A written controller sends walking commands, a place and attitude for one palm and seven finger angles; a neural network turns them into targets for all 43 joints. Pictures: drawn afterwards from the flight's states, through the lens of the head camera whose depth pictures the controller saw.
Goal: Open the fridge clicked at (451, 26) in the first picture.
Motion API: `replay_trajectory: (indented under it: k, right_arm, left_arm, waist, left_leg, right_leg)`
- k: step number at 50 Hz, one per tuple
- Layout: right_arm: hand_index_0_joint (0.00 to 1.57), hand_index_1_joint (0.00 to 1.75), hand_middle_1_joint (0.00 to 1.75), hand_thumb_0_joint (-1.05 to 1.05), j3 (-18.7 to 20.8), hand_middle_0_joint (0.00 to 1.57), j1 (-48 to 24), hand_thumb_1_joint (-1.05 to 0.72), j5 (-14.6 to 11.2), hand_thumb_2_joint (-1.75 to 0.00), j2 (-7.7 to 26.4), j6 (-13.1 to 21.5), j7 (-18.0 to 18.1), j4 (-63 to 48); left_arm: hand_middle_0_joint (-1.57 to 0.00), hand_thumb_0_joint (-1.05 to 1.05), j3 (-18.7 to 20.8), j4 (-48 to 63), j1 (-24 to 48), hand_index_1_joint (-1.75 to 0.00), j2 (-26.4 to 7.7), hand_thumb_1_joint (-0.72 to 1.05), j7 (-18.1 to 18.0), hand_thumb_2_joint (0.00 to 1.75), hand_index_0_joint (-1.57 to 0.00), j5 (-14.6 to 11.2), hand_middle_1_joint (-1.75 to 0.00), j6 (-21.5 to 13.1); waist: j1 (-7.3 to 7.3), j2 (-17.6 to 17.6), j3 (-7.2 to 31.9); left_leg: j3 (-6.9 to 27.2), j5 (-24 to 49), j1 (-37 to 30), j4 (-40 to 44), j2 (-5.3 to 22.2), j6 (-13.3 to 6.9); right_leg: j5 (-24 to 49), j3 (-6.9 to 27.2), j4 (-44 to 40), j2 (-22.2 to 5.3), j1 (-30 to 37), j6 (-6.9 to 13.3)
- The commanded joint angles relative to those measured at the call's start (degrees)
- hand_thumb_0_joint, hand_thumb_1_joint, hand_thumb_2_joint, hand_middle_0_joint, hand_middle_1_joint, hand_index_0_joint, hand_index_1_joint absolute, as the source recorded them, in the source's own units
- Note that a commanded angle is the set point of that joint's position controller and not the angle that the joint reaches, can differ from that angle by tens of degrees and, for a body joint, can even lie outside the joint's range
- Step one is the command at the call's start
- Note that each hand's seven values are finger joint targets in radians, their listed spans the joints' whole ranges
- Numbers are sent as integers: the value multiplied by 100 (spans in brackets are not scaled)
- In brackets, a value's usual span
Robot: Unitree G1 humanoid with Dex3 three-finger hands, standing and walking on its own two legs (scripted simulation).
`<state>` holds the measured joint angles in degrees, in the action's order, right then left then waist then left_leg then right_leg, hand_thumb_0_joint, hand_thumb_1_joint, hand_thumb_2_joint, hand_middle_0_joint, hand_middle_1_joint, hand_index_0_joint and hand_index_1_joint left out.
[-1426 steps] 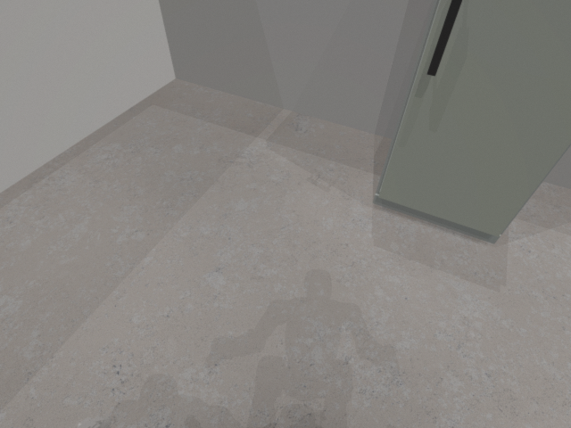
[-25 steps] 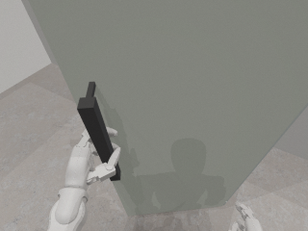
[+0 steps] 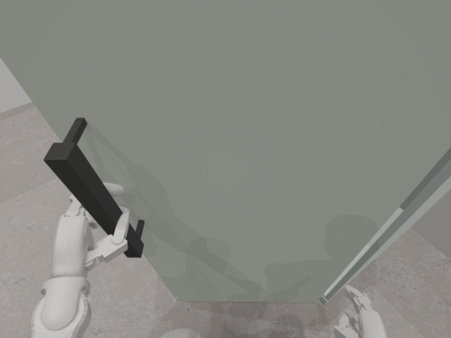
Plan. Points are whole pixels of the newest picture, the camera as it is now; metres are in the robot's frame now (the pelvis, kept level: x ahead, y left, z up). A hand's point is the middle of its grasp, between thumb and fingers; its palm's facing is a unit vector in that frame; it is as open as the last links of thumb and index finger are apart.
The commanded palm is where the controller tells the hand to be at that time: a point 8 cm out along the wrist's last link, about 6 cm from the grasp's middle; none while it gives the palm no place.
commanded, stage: walk backward, drawing the door open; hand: left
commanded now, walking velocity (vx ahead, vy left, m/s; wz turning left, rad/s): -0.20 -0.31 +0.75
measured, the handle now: (112, 200) +0.30 +0.19 +0.11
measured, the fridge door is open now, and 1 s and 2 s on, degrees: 54 73 71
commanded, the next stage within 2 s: stop walking and hold the door back in 0.28 s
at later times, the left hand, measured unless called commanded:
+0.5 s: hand out of the picture +0.09 +0.11 +0.10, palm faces +0.67 -0.62 -0.41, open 6.8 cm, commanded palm +0.06 +0.16 +0.10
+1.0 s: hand out of the picture +0.11 +0.11 +0.11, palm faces +0.71 -0.64 -0.31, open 6.3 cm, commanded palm +0.06 +0.15 +0.10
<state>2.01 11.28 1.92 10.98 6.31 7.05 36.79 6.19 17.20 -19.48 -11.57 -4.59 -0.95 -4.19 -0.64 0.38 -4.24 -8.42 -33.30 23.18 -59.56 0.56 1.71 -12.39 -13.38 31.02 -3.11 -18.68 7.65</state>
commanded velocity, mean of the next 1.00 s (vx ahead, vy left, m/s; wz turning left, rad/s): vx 0.06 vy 0.03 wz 0.27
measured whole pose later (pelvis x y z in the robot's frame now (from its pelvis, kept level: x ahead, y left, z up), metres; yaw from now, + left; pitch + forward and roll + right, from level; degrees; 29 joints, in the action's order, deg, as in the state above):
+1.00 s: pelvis -0.13 -0.31 +0.01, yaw +25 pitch -1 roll +0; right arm 1.3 15.5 -1.5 16.2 4.8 4.5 39.5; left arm 19.7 -45.3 26.7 -26.3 -4.0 2.0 -13.1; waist -3.1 -0.2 -3.6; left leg -3.6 -14.7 8.2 -24.8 -0.6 -3.8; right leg -21.6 -4.2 57.1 0.7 -31.1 -0.4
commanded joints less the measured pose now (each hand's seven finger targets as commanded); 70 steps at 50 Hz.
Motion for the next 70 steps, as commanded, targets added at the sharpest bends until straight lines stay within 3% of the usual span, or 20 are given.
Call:
replay_trajectory:
  k: [1, 2, 3, 4, 5, 9, 15, 18, 19, 21, 24, 37, 43, 45, 46, 48, 57, 58, 60, 70]
  right_arm:
    - [20, 30, 30, 0, -6, 20, 122, -90, -24, -90, 281, 465, 38, -992]
    - [20, 30, 30, 0, -9, 20, 397, -90, -40, -90, 333, 514, 54, -949]
    - [20, 30, 30, 0, 73, 20, 173, -90, 79, -90, 542, 539, 20, -1157]
    - [20, 30, 30, 0, 124, 20, 57, -90, 175, -90, 817, 365, -32, -1307]
    - [20, 30, 30, 0, 204, 20, -164, -90, 139, -90, 745, 337, -116, -1168]
    - [20, 30, 30, 0, 225, 20, -290, -90, -19, -90, 779, 447, -158, -893]
    - [20, 30, 30, 0, 220, 20, -224, -90, -171, -90, 717, 606, -248, -838]
    - [20, 30, 30, 0, 176, 20, -589, -90, -185, -90, 357, 537, -240, -833]
    - [20, 30, 30, 0, 356, 20, -527, -90, -168, -90, 543, 598, -229, -765]
    - [20, 30, 30, 0, 108, 20, -574, -90, -86, -90, 492, 479, -141, -538]
    - [20, 30, 30, 0, 122, 20, -545, -90, -185, -90, 791, 326, 17, -405]
    - [20, 30, 30, 0, 105, 20, -235, -90, -308, -90, 1183, -6, -291, -474]
    - [20, 30, 30, 0, 163, 20, 329, -90, -358, -90, 1293, -42, -337, -332]
    - [20, 30, 30, 0, 137, 20, 237, -90, -300, -90, 1475, 45, -296, -489]
    - [20, 30, 30, 0, 162, 20, -163, -90, -238, -90, 1410, 144, -262, -517]
    - [20, 30, 30, 0, 189, 20, 18, -90, -404, -90, 1393, 19, -232, -272]
    - [20, 30, 30, 0, 62, 20, 432, -90, -439, -90, 1524, 65, 41, 64]
    - [20, 30, 30, 0, 82, 20, 438, -90, -441, -90, 1495, 80, 9, 114]
    - [20, 30, 30, 0, 219, 20, 358, -90, -474, -90, 1482, 58, 3, 97]
    - [20, 30, 30, 0, 10, 20, 281, -90, -352, -90, 1463, 274, -109, 148]
  left_arm:
    - [-45, 0, 498, 1998, 597, -140, -806, 90, -42, 90, -45, 56, -140, -588]
    - [-45, 0, 418, 2044, 715, -140, -787, 90, -42, 90, -45, 59, -140, -656]
    - [-45, 0, 479, 1996, 652, -140, -810, 90, -50, 90, -45, 110, -140, -809]
    - [-45, 0, 648, 1738, 476, -140, -994, 90, -149, 90, -45, 325, -140, -951]
    - [-45, 0, 679, 1717, 130, -140, -932, 90, -35, 90, -45, 385, -140, -972]
    - [-45, 0, 662, 1890, 539, -140, -816, 90, -33, 90, -45, 232, -140, -781]
    - [-45, 0, 1261, 1541, 327, -140, -1182, 90, -172, 90, -45, 32, -140, -830]
    - [-45, 0, 2287, 1539, 289, -140, -2263, 90, -339, 90, -45, -38, -140, -682]
    - [-45, 0, 2235, 1386, 125, -140, -2254, 90, -305, 90, -45, -72, -140, -644]
    - [-45, 0, 2182, 524, 1302, -140, -2207, 90, -413, 90, -45, -11, -140, -661]
    - [-45, 0, 2380, -1042, 2510, -140, -2579, 90, -610, 90, -45, -74, -140, -771]
    - [-45, 0, 2277, -3421, 5705, -140, -3450, 90, -462, 90, -45, 40, -140, -1322]
    - [-45, 0, 2110, -4378, 6656, -140, -3704, 90, -316, 90, -45, 125, -140, -1508]
    - [-45, 0, 1988, -4375, 7183, -140, -3563, 90, -219, 90, -45, 75, -140, -1613]
    - [-45, 0, 2261, -4552, 7348, -140, -3761, 90, -254, 90, -45, 49, -140, -1405]
    - [-45, 0, 2337, -4891, 7308, -140, -4036, 90, -183, 90, -45, 247, -140, -1381]
    - [-45, 0, 1823, -5685, 7726, -140, -3891, 90, 58, 90, -45, 146, -140, -1149]
    - [-45, 0, 2003, -5855, 7646, -140, -4119, 90, 22, 90, -45, 212, -140, -1178]
    - [-45, 0, 2888, -6231, 7166, -140, -5071, 90, -20, 90, -45, 152, -140, -1117]
    - [-45, 0, 2782, -6513, 7528, -140, -4815, 90, 127, 90, -45, 131, -140, -1264]
  waist:
    - [-67, 416, 1330]
    - [-332, -412, 1355]
    - [-275, -2057, 1043]
    - [-30, -1942, 1054]
    - [-53, -1016, 1049]
    - [98, -1494, 378]
    - [32, -1747, 788]
    - [262, 1433, 1210]
    - [279, 1871, 1392]
    - [117, 472, 1087]
    - [57, 676, 1256]
    - [248, 370, 1842]
    - [-178, 19, 1899]
    - [-224, -2442, 1407]
    - [16, -2548, 1363]
    - [100, -1067, 1051]
    - [94, -1265, 1595]
    - [116, -862, 1800]
    - [213, 1019, 1853]
    - [148, 583, 1380]
  left_leg:
    - [-259, 538, -1337, 3182, 77, -211]
    - [49, 1507, -2349, 4554, 402, -335]
    - [2592, 2465, -3026, 5138, 2237, -1035]
    - [4742, 4398, -2791, 4794, 3668, -1721]
    - [4048, 4463, -2485, 4554, 3433, -1653]
    - [1525, 3247, -877, 4113, 1744, -792]
    - [1547, 1322, -80, 3498, 917, -460]
    - [654, -252, 974, -911, -271, 92]
    - [1135, -578, 964, -2117, -294, 76]
    - [1136, 400, 1368, -2488, 81, 163]
    - [1070, 799, 717, -1177, -22, 153]
    - [290, 516, -295, 2180, -432, -296]
    - [162, 552, -2179, 3860, -431, -679]
    - [2662, -463, -2332, 5198, 1392, -1401]
    - [3309, 664, -1437, 4999, 2172, -1831]
    - [2672, 573, -1833, 4853, 1738, -1575]
    - [914, 3188, -1243, 2904, 995, -795]
    - [747, 3100, -420, 2038, 785, -626]
    - [832, 188, 1672, -756, -69, -224]
    - [462, 1531, -735, 1739, 42, -158]
  right_leg:
    - [654, 734, -921, -752, 405, -669]
    - [436, 394, 292, -389, -328, -1331]
    - [-1147, 537, 2545, 62, -1888, -1822]
    - [-1982, 1481, 4120, -118, -2314, -1499]
    - [-1621, 1865, 4114, -10, -2331, -1177]
    - [-670, 1349, 2480, 10, -921, -1152]
    - [-621, 497, -396, 607, 1089, -1304]
    - [70, 2684, -1448, -1762, 613, -92]
    - [-180, 3616, -1595, -2069, 441, 214]
    - [1315, 2756, -972, -1791, 876, 280]
    - [2231, 2131, -887, -1655, 1202, -176]
    - [-1208, 2444, -2450, -1667, 1956, -715]
    - [-2143, 1672, -2036, -930, 605, -977]
    - [-1550, 523, 1075, 306, -791, -1217]
    - [-1789, 1204, 3769, 492, -876, -876]
    - [-1084, 1477, 3936, 173, -2050, -825]
    - [-319, 587, -308, 367, 1194, -883]
    - [-50, 1144, -568, -10, 2260, -664]
    - [1799, 4360, -1113, -2229, 2973, 437]
    - [-398, 2035, -1329, -1115, 369, -155]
